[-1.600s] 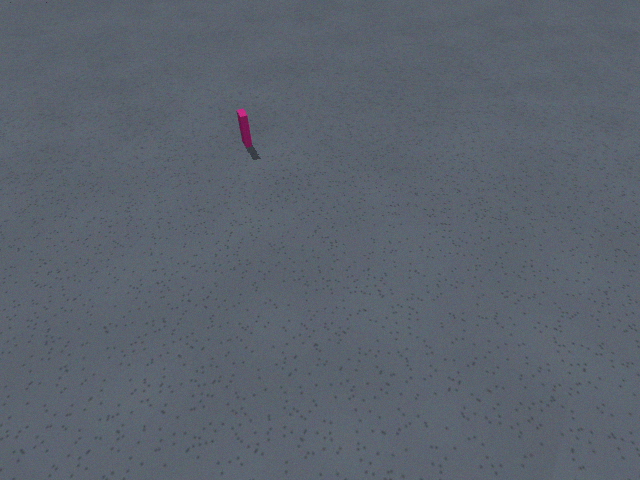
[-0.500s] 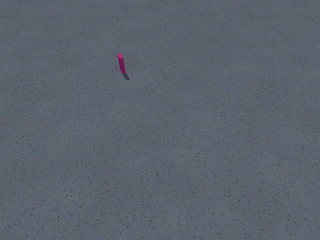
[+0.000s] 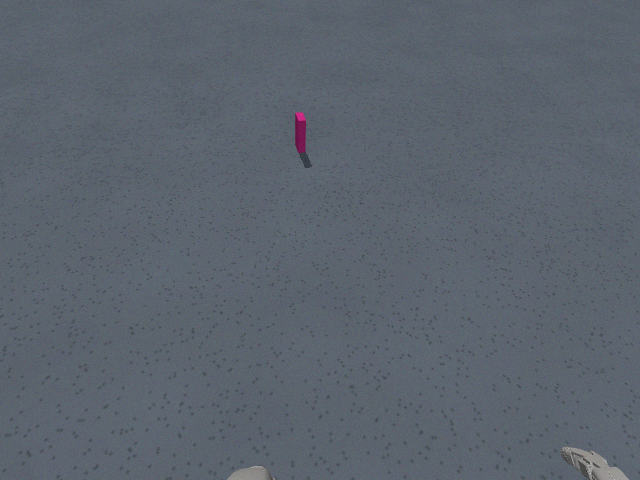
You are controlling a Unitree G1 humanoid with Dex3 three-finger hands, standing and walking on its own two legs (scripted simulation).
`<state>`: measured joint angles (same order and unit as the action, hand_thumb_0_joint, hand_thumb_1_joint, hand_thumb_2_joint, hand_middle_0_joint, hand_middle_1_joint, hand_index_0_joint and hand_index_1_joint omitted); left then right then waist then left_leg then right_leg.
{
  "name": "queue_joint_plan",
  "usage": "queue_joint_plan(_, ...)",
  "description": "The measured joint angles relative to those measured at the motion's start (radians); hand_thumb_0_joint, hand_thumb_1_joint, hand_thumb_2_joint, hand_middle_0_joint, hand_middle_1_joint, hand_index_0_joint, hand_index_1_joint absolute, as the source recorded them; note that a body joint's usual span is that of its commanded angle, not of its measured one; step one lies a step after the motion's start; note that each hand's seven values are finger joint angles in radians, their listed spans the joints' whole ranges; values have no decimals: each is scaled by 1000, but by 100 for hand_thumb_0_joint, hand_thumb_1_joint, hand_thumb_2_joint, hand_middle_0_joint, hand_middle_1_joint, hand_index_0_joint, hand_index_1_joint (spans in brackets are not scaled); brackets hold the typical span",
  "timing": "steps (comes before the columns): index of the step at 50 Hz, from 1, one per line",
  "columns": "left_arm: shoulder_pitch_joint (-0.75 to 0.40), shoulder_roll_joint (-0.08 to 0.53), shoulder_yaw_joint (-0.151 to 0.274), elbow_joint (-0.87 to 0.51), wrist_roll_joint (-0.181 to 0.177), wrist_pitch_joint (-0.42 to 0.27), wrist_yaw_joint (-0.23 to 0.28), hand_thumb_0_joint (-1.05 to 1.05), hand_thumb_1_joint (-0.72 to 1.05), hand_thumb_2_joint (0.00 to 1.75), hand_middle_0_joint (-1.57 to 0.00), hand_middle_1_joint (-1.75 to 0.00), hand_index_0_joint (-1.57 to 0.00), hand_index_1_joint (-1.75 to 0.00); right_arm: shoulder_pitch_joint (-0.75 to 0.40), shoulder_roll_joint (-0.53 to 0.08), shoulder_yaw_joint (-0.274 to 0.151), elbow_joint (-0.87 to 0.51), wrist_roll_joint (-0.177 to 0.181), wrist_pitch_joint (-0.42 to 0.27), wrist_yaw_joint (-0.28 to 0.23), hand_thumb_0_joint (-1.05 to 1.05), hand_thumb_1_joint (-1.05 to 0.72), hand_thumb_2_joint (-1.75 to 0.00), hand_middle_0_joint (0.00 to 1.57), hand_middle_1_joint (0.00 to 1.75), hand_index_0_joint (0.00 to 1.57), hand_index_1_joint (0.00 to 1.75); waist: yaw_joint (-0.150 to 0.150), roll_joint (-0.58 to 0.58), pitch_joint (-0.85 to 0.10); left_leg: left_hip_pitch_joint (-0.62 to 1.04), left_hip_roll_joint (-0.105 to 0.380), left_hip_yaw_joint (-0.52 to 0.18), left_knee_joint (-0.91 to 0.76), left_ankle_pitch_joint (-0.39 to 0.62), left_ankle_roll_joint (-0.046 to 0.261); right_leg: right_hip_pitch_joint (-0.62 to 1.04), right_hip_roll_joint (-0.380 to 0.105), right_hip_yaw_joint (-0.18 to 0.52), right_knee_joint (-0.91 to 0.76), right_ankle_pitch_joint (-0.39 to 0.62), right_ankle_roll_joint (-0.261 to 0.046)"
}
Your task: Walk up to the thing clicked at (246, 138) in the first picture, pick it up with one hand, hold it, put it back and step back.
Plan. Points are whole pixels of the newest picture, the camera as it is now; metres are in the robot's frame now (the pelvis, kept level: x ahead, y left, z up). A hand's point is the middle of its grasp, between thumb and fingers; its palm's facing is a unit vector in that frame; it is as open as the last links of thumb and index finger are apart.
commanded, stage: walk up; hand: left
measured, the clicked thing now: (300, 133) +1.76 +0.16 -0.65
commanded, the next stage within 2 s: none
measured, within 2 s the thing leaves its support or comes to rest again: neither
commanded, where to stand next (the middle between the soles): +1.47 -0.05 m, yaw +1 degrees
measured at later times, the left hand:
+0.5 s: hand (201, 277) +0.46 +0.25 -0.11, palm faces -0.06 -0.92 -0.38, open 7.4 cm
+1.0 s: hand (198, 220) +0.63 +0.31 -0.15, palm faces -0.05 -0.95 -0.32, open 7.4 cm
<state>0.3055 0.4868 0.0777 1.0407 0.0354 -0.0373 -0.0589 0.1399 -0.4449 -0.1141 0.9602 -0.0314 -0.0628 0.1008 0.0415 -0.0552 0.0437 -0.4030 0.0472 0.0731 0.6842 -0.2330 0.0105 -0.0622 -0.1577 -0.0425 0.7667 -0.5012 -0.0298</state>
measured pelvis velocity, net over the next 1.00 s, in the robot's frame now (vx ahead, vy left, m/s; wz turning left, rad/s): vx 0.60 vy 0.03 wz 0.00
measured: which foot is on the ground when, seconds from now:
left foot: down 0.00-0.48, up 0.50-0.84, down 0.86-1.00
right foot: up 0.00-0.42, down 0.44-0.88, up 0.90-1.00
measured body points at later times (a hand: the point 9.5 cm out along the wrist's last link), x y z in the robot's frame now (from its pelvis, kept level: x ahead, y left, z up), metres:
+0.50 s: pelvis +0.31 -0.02 +0.00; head +0.34 -0.04 +0.44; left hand +0.46 +0.30 -0.09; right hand +0.30 -0.34 -0.14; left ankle +0.10 +0.12 -0.67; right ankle +0.41 -0.14 -0.72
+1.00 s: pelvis +0.60 +0.03 +0.01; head +0.61 +0.07 +0.46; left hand +0.64 +0.35 -0.13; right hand +0.70 -0.29 -0.07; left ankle +0.65 +0.12 -0.71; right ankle +0.51 -0.13 -0.63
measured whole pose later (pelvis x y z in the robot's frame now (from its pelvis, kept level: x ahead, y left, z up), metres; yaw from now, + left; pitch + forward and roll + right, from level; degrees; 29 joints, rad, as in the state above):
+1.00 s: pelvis +0.60 +0.03 +0.01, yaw +0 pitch -2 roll -2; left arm 0.31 0.45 0.04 0.94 0.01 -0.05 -0.04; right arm 0.21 -0.38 -0.06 0.87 -0.01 -0.10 0.06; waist 0.00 -0.06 0.06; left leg -0.35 0.05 0.11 0.64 -0.26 0.04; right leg -0.34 -0.02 0.06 1.14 -0.40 -0.06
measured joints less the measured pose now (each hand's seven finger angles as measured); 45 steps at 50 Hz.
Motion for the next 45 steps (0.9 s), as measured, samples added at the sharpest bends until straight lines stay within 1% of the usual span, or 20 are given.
queue_joint_plan(2,-17,-18,-20,4,-4,11,0,1,91,90,-20,-30,-20,-30,15,17,7,-17,16,-9,-7,1,-90,-90,20,29,20,30,-27,13,0,40,-3,-3,-7,-42,14,-128,62,54,250,11,-21)
queue_joint_plan(3,-28,-23,-29,1,-9,9,-3,1,91,90,-20,-30,-20,-30,29,27,14,-17,20,-10,-11,1,-90,-90,20,29,20,30,-35,13,-3,73,-5,-2,-38,-45,18,-189,81,61,322,47,-26)
queue_joint_plan(5,-47,-29,-36,-16,-25,-2,-11,1,91,90,-20,-30,-20,-30,62,45,32,-12,22,-11,-19,0,-90,-90,20,30,20,30,-45,2,-8,148,-18,7,-120,-34,19,-296,88,61,357,133,-26)
queue_joint_plan(8,-73,-34,-34,-52,-30,-13,-27,1,91,90,-20,-30,-20,-30,118,59,50,-1,29,-17,-26,1,-90,-90,20,30,20,30,-55,-12,-14,251,-41,16,-226,-28,19,-414,64,52,273,234,0)
queue_joint_plan(12,-97,-36,-28,-82,-22,-9,-45,0,91,90,-20,-30,-20,-30,179,61,58,9,27,-23,-28,1,-90,-90,20,30,20,30,-67,-10,-14,368,-60,22,-317,-55,24,-504,34,43,106,325,31)
queue_joint_plan(15,-118,-40,-25,-90,-16,0,-55,0,91,90,-20,-30,-20,-30,210,51,56,12,26,-28,-28,1,-90,-90,20,30,20,30,-80,8,-9,441,-63,21,-360,-91,15,-523,22,33,-30,401,26)
queue_joint_plan(19,-155,-47,-22,-97,-14,1,-58,0,91,90,-20,-30,-20,-30,241,33,50,11,23,-25,-35,1,-90,-90,20,30,20,30,-95,40,-8,514,-52,14,-371,-170,-12,-489,33,10,-175,462,-2)
queue_joint_plan(21,-170,-48,-19,-105,-15,0,-55,0,91,90,-20,-30,-20,-30,257,26,46,6,21,-19,-41,1,-90,-90,20,30,20,30,-102,57,-17,533,-35,8,-335,-236,-27,-447,57,-17,-215,440,-19)
queue_joint_plan(22,-183,-58,-13,-106,-15,-4,-49,0,91,90,-20,-30,-20,-30,257,18,44,7,18,-15,-46,1,-90,-90,20,30,20,30,-99,81,-14,528,-10,7,-279,-280,-27,-434,81,-28,-205,435,-12)
queue_joint_plan(23,-198,-75,-9,-109,-15,-10,-42,0,91,90,-20,-30,-20,-30,246,11,41,11,15,-7,-52,1,-90,-90,20,30,20,30,-94,119,1,503,30,2,-175,-312,-14,-427,110,-47,-170,400,-2)
queue_joint_plan(24,-207,-84,-8,-122,-13,-20,-37,0,91,90,-20,-30,-20,-30,235,13,42,9,16,0,-58,1,-90,-90,20,30,20,30,-90,134,15,449,50,-18,-23,-295,9,-421,121,-61,-133,358,3)
queue_joint_plan(27,-204,-105,-12,-161,-25,-43,-20,0,91,90,-20,-30,-20,-30,196,31,63,3,26,3,-66,1,-90,-90,20,30,20,30,-65,102,41,240,-3,-72,404,-250,26,-362,100,-56,-104,278,0)
queue_joint_plan(29,-179,-124,-22,-172,-32,-49,-8,0,91,90,-20,-30,-20,-30,164,26,70,-3,36,-2,-64,1,-90,-90,20,30,20,30,-47,98,47,110,-15,-80,527,-190,34,-285,97,-59,-161,269,0)
queue_joint_plan(31,-135,-129,-28,-170,-33,-54,0,0,90,90,-20,-30,-20,-30,131,20,70,-26,40,-4,-59,1,-90,-90,20,30,20,30,-28,96,44,8,-7,-83,514,-132,39,-212,104,-52,-222,266,8)
queue_joint_plan(33,-89,-125,-32,-158,-32,-54,3,0,90,90,-20,-30,-20,-30,98,13,65,-55,35,-7,-51,1,-90,-90,20,30,20,30,-17,100,39,-73,13,-96,449,-80,32,-150,117,-48,-266,253,11)
queue_joint_plan(35,-48,-116,-33,-142,-28,-49,3,0,90,90,-21,-30,-20,-30,69,9,56,-76,30,-4,-39,1,-90,-90,20,30,20,30,-15,104,32,-130,39,-100,338,-32,15,-95,131,-52,-300,235,11)
queue_joint_plan(39,0,-80,-27,-130,-15,-46,-7,0,90,90,-21,-30,-20,-30,36,11,45,-91,22,-1,-13,1,-90,-90,20,29,20,30,-2,93,20,-157,70,-64,50,77,-13,-13,144,-67,-331,175,24)
queue_joint_plan(43,36,-38,-16,-127,-10,-41,-10,0,90,90,-21,-30,-20,-30,43,15,37,-82,11,-7,-3,1,-90,-90,20,30,20,30,15,56,-8,-75,50,-15,-86,123,-3,35,127,-66,-261,51,45)
queue_joint_plan(44,40,-27,-14,-123,-10,-37,-6,0,90,90,-21,-30,-20,-30,44,21,33,-78,5,-14,-7,1,-90,-90,20,30,20,30,10,29,-12,-64,28,-2,-65,106,10,24,100,-60,-193,8,36)
queue_joint_plan(45,36,-23,-10,-117,-13,-29,1,0,90,90,-20,-30,-20,-30,41,28,31,-79,-3,-21,-14,1,-90,-90,20,30,20,30,5,3,-6,-63,9,17,-22,63,21,-14,73,-37,-77,-5,11)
